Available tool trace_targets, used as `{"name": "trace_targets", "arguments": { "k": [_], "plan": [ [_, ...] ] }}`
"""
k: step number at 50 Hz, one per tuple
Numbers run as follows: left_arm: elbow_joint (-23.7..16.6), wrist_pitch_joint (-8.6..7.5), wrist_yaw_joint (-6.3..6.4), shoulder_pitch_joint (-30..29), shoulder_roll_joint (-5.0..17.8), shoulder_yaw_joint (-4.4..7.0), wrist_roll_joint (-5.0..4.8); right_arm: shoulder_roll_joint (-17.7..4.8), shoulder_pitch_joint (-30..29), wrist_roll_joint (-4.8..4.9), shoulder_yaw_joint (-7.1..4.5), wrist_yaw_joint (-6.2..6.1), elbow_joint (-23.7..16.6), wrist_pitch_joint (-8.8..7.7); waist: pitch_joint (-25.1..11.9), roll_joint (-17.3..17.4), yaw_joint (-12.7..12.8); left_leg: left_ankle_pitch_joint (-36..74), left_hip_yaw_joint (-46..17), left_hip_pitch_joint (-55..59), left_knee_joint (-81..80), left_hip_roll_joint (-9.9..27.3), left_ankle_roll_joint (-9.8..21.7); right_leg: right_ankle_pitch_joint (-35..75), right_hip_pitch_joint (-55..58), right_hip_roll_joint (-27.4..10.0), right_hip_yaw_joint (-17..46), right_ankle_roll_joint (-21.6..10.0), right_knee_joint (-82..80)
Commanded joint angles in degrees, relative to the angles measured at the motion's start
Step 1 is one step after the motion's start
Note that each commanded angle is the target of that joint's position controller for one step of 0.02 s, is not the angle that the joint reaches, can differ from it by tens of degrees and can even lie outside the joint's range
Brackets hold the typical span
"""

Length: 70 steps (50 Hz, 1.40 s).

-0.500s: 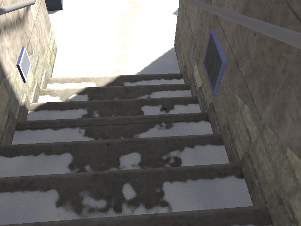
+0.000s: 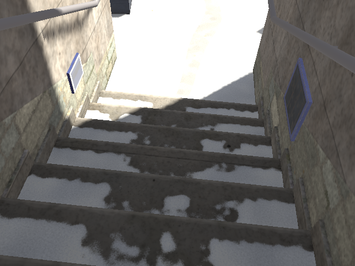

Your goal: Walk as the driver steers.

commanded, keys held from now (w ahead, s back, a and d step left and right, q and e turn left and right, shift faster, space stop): no key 0.16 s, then w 0.54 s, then no key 0.30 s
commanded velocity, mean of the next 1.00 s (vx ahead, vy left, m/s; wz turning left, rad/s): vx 0.24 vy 0.00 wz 0.05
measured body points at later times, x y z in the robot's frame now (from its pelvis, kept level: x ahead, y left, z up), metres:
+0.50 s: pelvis +0.05 +0.01 +0.01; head +0.05 +0.02 +0.46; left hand +0.19 +0.25 -0.11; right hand +0.02 -0.23 -0.13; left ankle -0.02 +0.10 -0.73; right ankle +0.04 -0.11 -0.67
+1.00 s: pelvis +0.29 -0.07 -0.14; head +0.30 -0.06 +0.31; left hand +0.38 +0.17 -0.28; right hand +0.23 -0.28 -0.29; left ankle +0.16 +0.08 -0.65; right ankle +0.35 -0.15 -0.88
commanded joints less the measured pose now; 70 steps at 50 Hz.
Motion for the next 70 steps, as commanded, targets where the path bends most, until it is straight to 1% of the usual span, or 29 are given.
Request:
{"name": "trace_targets", "arguments": {
  "k": [1,4,7,10,12,15,18,20,21,23,26,27,33,36,39,41,43,44,45,46,48,50,53,56,58,60,61,63,70],
  "plan": [
    [-1.80,-2.25,-0.70,8.27,6.04,2.54,0.09,-7.11,1.89,-1.92,-2.71,-2.09,-3.12,1.22,-7.82,-3.63,4.20,-19.18,4.07,-21.14,18.76,2.79,-5.50,36.36,28.70,-21.63,26.35,-18.28,-10.51],
    [-2.66,-2.80,-3.10,0.08,0.52,0.94,-2.23,-3.58,5.51,-2.64,-1.64,-4.07,1.70,1.90,-3.10,-3.07,-0.69,-9.61,4.40,-19.56,29.56,5.38,-9.96,39.39,15.36,-15.76,17.98,-12.31,-9.01],
    [-2.21,-3.11,-3.97,-3.89,2.24,1.53,-1.42,-0.38,10.05,-2.25,-0.52,-0.75,5.39,1.24,-2.50,-0.82,-3.45,0.05,11.40,-7.68,21.70,10.44,-11.13,31.78,3.29,-9.19,7.20,-8.41,-9.56],
    [2.55,-2.97,-4.95,0.40,3.71,1.70,-3.59,-1.39,8.48,-2.19,-0.83,2.28,7.95,1.21,1.94,-2.24,-1.28,1.76,14.94,4.42,3.73,10.52,-10.47,-7.19,-2.52,-7.79,9.95,-4.73,-12.36],
    [4.34,-2.55,-3.37,5.56,11.06,4.92,-2.76,-7.82,5.24,-3.54,-3.22,0.39,5.93,0.59,3.92,-5.41,1.60,-4.63,18.35,0.72,2.73,7.98,-5.92,-31.60,2.28,-13.51,19.90,-10.70,-16.91],
    [5.14,-3.11,0.39,8.30,3.48,2.93,-1.99,-2.15,-0.23,-1.71,-1.07,-2.68,3.18,-1.13,6.73,-5.43,3.88,-3.20,15.84,-4.46,-5.43,10.26,1.61,-34.95,10.17,-20.99,30.57,-15.29,-19.39],
    [0.96,-3.39,1.01,-2.57,1.99,3.06,-0.75,-0.11,6.26,-2.15,-0.42,-2.41,5.32,-3.04,7.32,1.03,-1.10,-5.19,13.60,11.72,-11.47,10.26,8.81,-23.06,0.07,-10.58,13.24,-11.23,-11.55],
    [-0.59,-3.06,1.28,-6.54,1.11,3.80,1.88,-6.13,18.21,-2.93,-2.39,-2.53,8.24,-4.21,6.78,13.05,-5.37,-7.91,-10.12,26.69,-22.38,20.54,18.57,-14.57,-17.75,1.44,0.10,-5.82,14.86],
    [-0.24,-3.80,1.23,-6.76,0.01,3.59,2.41,-4.98,22.60,-3.40,-2.05,-3.00,8.71,-4.78,8.86,11.60,-7.62,-6.02,-20.33,32.40,-26.68,26.97,21.40,-17.84,-28.97,1.22,5.34,-5.86,22.04],
    [1.85,-4.66,2.09,-3.47,-1.06,3.26,1.52,-2.11,20.47,-3.68,-1.18,-3.27,10.01,-4.93,10.44,2.82,-4.30,1.49,-16.75,34.46,-26.16,28.03,19.62,-8.43,-35.43,-1.84,11.31,-5.79,28.26],
    [3.02,-4.16,0.25,-3.85,-3.09,2.79,3.21,3.03,16.50,-2.75,0.07,-3.03,10.63,-4.42,7.42,2.39,-1.52,14.23,2.96,20.02,-23.75,19.80,14.45,4.09,-21.71,-3.84,2.77,-3.87,26.93],
    [3.84,-3.61,-1.02,-2.76,-4.41,2.22,3.45,4.86,17.41,-4.22,0.75,-3.22,11.95,-3.98,8.07,4.03,-0.77,16.31,6.32,14.42,-22.15,18.38,13.05,11.68,-17.99,-4.65,2.47,-3.64,27.32],
    [1.91,-2.07,-1.14,-13.89,-4.07,0.73,2.58,6.39,30.56,-3.92,2.34,-5.11,20.51,-5.15,8.14,1.78,-7.79,13.22,5.81,23.30,-8.36,17.52,11.91,44.97,-30.80,-9.01,4.98,0.65,-3.31],
    [1.03,-1.46,-2.61,-11.94,-4.11,0.05,3.00,4.53,21.60,-5.74,3.09,-1.91,18.62,-3.60,10.60,5.71,-3.84,2.73,7.98,-11.05,-12.25,15.32,11.57,44.40,2.34,-6.56,0.36,-1.06,3.86],
    [1.13,-1.39,-3.00,-13.55,-0.49,0.08,3.51,-0.15,22.76,-2.61,1.16,-3.34,20.08,-4.27,13.52,1.46,-5.38,6.72,5.69,4.24,-2.93,15.75,8.28,34.90,-3.53,-7.27,2.29,-0.83,-8.10],
    [5.64,-1.49,-2.10,-11.81,-0.50,0.00,2.72,0.09,25.66,-2.71,1.07,-4.51,21.91,-2.47,12.68,1.69,-7.17,10.68,4.68,12.87,4.40,15.66,6.32,36.90,-1.79,-8.00,1.76,0.10,-17.78],
    [15.97,-2.86,-1.23,17.38,5.96,3.62,1.76,-1.40,24.29,-4.85,1.10,-0.88,22.32,-0.56,1.75,-3.65,5.40,18.52,11.81,0.13,25.59,9.75,1.50,51.55,35.51,-7.23,-4.07,-1.64,-17.12],
    [17.97,-2.12,-2.29,30.11,10.61,4.69,1.33,9.38,36.69,-4.27,3.03,2.00,25.15,-0.35,-18.22,-17.09,4.82,-15.12,14.99,-17.11,50.75,6.43,-2.77,83.04,68.96,-19.67,4.27,-14.55,4.99],
    [16.93,-1.27,-3.47,32.11,11.90,5.11,1.28,5.44,34.50,-2.92,2.41,4.00,22.23,-0.84,-29.60,-16.57,7.55,-31.66,14.31,-20.88,73.92,5.21,-3.80,86.10,72.75,-26.78,15.24,-23.86,8.01],
    [16.61,-1.21,-2.80,27.86,10.51,5.13,2.41,0.64,19.31,-0.51,0.44,4.12,16.68,-1.00,-18.16,-8.22,9.26,-28.39,14.19,-31.29,78.74,5.80,-3.70,75.71,60.15,-27.09,17.76,-21.08,1.44],
    [11.94,-1.34,-2.87,10.49,4.76,2.69,-0.44,1.21,7.96,-0.18,0.32,1.82,11.77,-1.81,-4.02,0.26,3.19,-18.65,13.55,-28.42,66.67,13.26,-2.19,40.84,29.08,-26.32,15.37,-17.89,-9.34],
    [13.81,-2.77,-3.08,8.30,1.12,0.65,0.97,7.06,9.83,-0.38,1.66,0.50,11.83,-1.93,6.13,-0.13,-3.74,-10.70,9.76,-13.61,54.95,17.05,-1.76,47.64,0.67,-23.41,9.82,-13.96,-13.08],
    [12.77,-6.42,-1.22,3.35,1.95,0.63,-0.03,6.68,15.12,-3.44,1.22,1.11,14.63,-1.35,5.04,2.07,-5.89,15.83,10.67,-1.08,25.88,17.70,-0.96,34.47,-10.19,-13.67,2.21,-13.36,-17.10],
    [14.54,-5.41,-3.04,3.14,3.54,0.14,-0.60,3.86,10.81,-3.02,0.34,1.90,13.35,0.75,4.96,-2.79,-6.75,20.12,14.14,11.37,16.07,15.57,-3.46,28.12,-15.45,-12.06,4.78,-9.20,-16.48],
    [14.60,-4.38,-4.88,2.44,4.27,0.20,-1.39,2.15,12.40,-1.24,-0.46,1.62,13.20,0.81,4.19,1.50,-7.77,19.45,13.56,14.81,8.59,14.74,-3.78,21.13,-11.95,-13.00,5.51,-8.57,-12.29],
    [15.46,-3.31,-6.07,6.39,3.14,0.03,-4.27,-0.14,4.11,0.97,-0.66,1.14,11.37,0.18,3.23,5.68,-3.92,21.77,14.24,14.68,-7.13,15.34,-3.05,7.71,-2.58,-10.08,7.76,-4.34,-12.35],
    [16.59,-2.31,-5.15,14.52,4.58,1.45,-3.88,-2.23,-2.80,1.01,-0.68,1.04,9.65,0.08,2.67,7.85,2.68,21.00,14.24,14.59,-9.77,15.93,-0.72,-4.45,0.93,-6.67,5.99,-2.72,-14.48],
    [15.10,-1.44,-3.85,12.10,5.41,2.39,-2.58,-3.70,-6.57,-0.20,-2.13,1.39,10.22,0.59,7.71,5.30,3.50,-6.21,14.87,4.52,-14.02,12.95,-0.11,-18.02,3.40,-1.52,-0.42,-0.33,-13.62],
    [15.12,-1.45,-4.01,8.75,1.26,2.00,-2.88,-2.98,-6.85,0.57,-3.53,2.01,13.07,-0.05,2.28,4.40,1.92,20.81,17.15,9.57,-12.68,11.92,1.61,10.11,12.80,-0.24,-2.46,-0.55,-11.40]
  ]
}}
